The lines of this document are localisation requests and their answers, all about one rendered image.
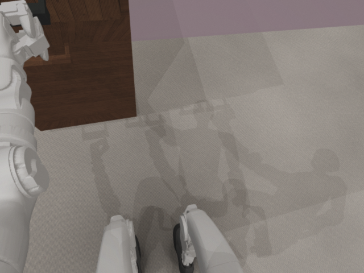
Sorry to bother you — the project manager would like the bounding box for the left robot thigh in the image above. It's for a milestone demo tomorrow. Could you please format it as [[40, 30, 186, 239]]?
[[96, 219, 136, 273]]

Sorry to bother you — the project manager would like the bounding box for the robot left upper arm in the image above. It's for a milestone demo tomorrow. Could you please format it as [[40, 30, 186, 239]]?
[[0, 146, 49, 273]]

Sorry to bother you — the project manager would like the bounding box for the robot right shin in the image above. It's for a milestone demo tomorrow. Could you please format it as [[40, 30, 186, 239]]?
[[180, 204, 197, 265]]

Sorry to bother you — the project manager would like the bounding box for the handle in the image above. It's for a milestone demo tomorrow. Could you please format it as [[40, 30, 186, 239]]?
[[23, 54, 74, 73], [0, 0, 51, 27]]

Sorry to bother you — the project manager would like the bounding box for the robot left hand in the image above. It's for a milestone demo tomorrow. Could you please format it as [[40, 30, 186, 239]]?
[[0, 0, 49, 68]]

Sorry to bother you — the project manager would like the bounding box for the drawer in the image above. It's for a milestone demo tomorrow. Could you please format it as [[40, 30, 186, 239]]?
[[0, 0, 120, 23]]

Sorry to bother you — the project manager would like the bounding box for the robot left forearm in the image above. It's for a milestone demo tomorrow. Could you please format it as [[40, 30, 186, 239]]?
[[0, 57, 37, 153]]

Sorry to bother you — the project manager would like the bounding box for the cabinet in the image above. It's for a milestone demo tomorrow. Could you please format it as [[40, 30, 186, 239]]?
[[12, 0, 137, 131]]

